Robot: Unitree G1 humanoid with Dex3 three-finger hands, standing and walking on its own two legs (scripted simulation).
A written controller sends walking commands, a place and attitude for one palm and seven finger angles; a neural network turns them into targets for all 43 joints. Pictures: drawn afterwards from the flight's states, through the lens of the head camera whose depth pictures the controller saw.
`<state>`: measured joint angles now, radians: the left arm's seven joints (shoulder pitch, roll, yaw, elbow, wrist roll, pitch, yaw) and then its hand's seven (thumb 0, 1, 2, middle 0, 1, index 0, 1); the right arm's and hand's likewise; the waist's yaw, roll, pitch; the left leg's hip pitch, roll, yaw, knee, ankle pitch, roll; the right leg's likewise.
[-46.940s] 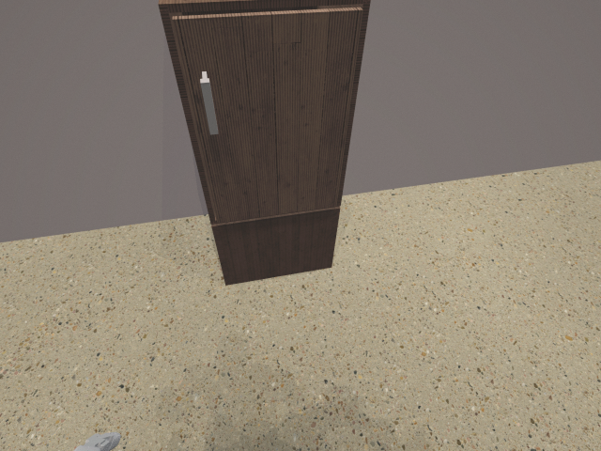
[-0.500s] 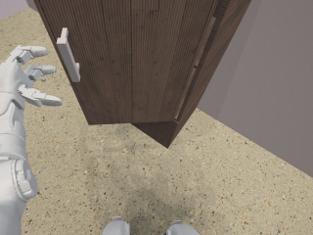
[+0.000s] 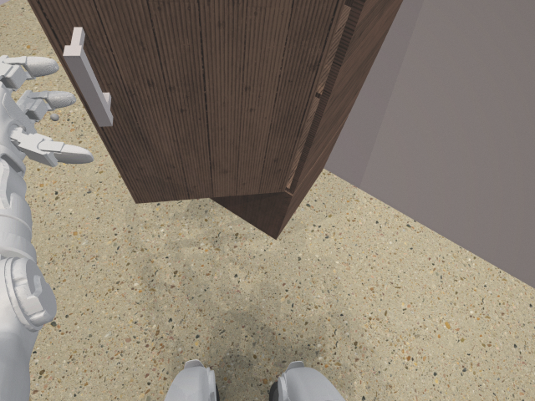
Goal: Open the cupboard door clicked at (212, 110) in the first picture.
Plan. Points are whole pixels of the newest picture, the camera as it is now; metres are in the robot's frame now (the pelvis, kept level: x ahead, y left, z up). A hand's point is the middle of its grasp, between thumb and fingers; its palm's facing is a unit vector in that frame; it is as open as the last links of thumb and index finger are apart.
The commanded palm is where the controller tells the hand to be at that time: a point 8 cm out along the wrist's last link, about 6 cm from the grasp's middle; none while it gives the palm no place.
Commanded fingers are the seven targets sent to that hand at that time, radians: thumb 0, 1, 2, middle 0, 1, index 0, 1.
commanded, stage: slide the fingers in behind the handle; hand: left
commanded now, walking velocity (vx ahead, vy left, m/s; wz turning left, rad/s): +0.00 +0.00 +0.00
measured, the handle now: (92, 80) +0.56 +0.22 +0.10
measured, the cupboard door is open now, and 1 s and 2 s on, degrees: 41 41 42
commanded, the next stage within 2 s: close the thumb around the handle in 1.48 s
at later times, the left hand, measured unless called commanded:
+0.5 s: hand (74, 120) +0.49 +0.24 +0.09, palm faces +0.07 -1.00 +0.02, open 14.0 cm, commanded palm +0.47 +0.27 +0.09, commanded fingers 0.00 -0.50 0.30 -0.30 -1.20 -0.30 -1.20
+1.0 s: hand (111, 112) +0.50 +0.19 +0.09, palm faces +0.09 -1.00 +0.00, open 14.0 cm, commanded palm +0.47 +0.22 +0.09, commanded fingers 0.00 -0.50 0.30 -0.30 -1.20 -0.30 -1.20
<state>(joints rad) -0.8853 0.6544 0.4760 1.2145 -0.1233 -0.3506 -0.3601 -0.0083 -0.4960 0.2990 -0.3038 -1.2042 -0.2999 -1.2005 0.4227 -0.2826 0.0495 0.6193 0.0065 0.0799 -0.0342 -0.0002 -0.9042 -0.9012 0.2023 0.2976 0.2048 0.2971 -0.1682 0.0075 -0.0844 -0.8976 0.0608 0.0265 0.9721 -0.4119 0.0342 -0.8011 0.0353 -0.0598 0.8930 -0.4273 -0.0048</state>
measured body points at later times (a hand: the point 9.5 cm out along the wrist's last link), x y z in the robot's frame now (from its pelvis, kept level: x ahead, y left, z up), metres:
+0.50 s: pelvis +0.01 +0.00 +0.00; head +0.12 +0.02 +0.44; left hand +0.48 +0.29 +0.09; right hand +0.04 -0.27 -0.10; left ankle +0.02 +0.09 -0.68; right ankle +0.00 -0.12 -0.68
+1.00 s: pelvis +0.01 -0.01 +0.00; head +0.11 +0.01 +0.44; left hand +0.49 +0.24 +0.09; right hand +0.01 -0.27 -0.11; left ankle +0.02 +0.09 -0.68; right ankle +0.00 -0.12 -0.68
